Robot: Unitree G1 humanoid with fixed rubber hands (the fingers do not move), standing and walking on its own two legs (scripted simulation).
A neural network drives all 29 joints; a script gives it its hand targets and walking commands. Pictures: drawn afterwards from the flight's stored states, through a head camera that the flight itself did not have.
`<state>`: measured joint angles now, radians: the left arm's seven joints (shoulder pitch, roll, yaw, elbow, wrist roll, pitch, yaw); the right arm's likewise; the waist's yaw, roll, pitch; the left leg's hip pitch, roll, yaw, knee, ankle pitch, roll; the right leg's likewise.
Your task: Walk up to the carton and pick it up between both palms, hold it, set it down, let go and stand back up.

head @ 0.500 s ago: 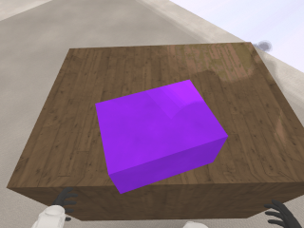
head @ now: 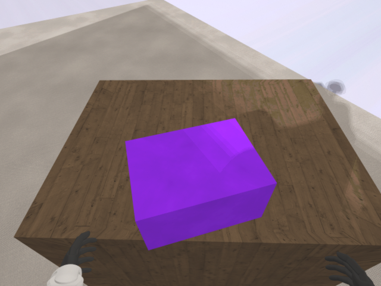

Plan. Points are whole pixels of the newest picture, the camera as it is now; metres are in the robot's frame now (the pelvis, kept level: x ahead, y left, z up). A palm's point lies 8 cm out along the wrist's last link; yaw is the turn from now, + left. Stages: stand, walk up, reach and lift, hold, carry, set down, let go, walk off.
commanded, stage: reach and lift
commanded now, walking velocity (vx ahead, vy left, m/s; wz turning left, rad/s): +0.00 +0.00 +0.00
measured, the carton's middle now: (194, 179) +0.38 +0.01 -0.01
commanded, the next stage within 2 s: none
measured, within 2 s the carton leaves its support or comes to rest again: neither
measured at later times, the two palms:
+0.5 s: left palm (78, 276) +0.17 +0.25 -0.03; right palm (370, 279) +0.15 -0.31 -0.02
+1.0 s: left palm (85, 277) +0.17 +0.22 +0.00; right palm (376, 259) +0.18 -0.32 +0.00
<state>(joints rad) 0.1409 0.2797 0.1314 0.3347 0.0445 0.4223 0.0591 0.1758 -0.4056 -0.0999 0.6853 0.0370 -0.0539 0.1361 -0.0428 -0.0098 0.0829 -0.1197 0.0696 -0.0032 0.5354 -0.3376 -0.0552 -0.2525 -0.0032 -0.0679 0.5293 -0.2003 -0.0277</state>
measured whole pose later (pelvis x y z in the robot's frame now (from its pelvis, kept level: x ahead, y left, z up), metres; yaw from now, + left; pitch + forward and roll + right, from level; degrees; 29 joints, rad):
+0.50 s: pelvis +0.00 +0.00 +0.01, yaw -1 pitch -2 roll +0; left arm 0.28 0.16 0.10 0.21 0.02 0.20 0.15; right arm 0.24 -0.47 -0.08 0.61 0.18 -0.14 0.26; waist 0.02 -0.03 0.02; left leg -0.11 0.07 0.02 0.43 -0.28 -0.05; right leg -0.25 0.00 -0.05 0.44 -0.15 -0.03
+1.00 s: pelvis +0.02 +0.01 +0.00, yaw -1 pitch +0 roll -1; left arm 0.48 0.04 0.02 0.03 -0.01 -0.01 0.20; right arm 0.24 -0.61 -0.03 0.72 0.43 -0.37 0.38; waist 0.05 0.00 -0.04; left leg -0.16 0.07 0.02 0.49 -0.34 -0.05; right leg -0.29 0.01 -0.04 0.47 -0.18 -0.02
